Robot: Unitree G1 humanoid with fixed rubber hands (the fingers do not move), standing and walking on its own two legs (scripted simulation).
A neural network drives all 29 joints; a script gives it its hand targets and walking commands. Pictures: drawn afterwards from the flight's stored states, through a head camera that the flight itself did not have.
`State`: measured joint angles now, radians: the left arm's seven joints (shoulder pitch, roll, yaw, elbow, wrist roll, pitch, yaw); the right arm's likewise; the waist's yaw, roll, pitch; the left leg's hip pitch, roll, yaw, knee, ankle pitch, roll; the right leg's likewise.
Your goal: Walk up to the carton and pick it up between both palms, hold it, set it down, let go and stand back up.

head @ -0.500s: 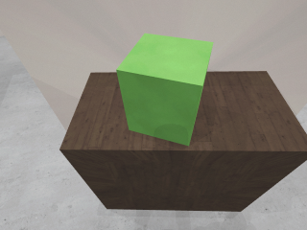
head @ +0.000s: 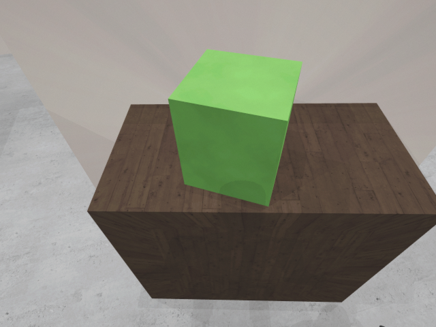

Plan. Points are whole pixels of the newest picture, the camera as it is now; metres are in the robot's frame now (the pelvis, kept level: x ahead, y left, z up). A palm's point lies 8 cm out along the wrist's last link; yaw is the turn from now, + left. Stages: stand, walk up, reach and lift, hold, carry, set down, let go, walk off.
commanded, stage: walk up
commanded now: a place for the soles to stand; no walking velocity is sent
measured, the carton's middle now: (238, 128) +0.52 -0.03 +0.08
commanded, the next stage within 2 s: reach and lift in 0.20 s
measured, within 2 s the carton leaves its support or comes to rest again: neither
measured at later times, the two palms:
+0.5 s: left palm (83, 298) +0.20 +0.27 -0.06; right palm out of the picture +0.14 -0.33 -0.09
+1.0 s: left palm (54, 299) +0.19 +0.30 -0.02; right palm out of the picture +0.14 -0.25 -0.03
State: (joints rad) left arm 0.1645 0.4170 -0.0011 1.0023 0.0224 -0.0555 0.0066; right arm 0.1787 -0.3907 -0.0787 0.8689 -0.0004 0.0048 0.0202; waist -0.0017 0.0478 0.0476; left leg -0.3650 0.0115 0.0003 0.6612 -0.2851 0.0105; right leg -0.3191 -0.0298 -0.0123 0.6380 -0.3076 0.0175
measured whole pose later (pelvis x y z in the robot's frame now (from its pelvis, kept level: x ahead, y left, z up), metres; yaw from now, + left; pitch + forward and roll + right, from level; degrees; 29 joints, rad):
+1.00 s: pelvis +0.00 +0.02 +0.01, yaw +0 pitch -8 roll -3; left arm 0.19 0.40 0.05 0.22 -0.04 0.40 -0.01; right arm 0.25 -0.26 -0.10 0.55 -0.02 -0.06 0.01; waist 0.00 0.00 0.13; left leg -0.16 0.03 0.01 0.56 -0.27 0.00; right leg -0.06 -0.01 -0.01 0.41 -0.21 0.02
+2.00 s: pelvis +0.04 +0.01 +0.02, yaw -1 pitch -6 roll -2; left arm 0.35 0.43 0.05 -0.25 -0.28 0.24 -0.15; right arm 0.57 -0.11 0.05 -0.41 0.13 0.20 -0.28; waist 0.00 0.02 0.13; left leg -0.10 0.03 0.03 0.46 -0.26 0.01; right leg 0.00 -0.01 0.00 0.31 -0.20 0.03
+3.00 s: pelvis +0.03 +0.01 +0.02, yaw -1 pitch -7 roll -2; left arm -0.35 0.46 0.07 0.08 -0.32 0.57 -0.17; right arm -0.16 -0.11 -0.08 -0.18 0.18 0.62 -0.34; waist 0.00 0.02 0.10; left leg -0.10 0.03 0.03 0.46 -0.25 0.01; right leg 0.00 -0.01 0.00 0.31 -0.19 0.04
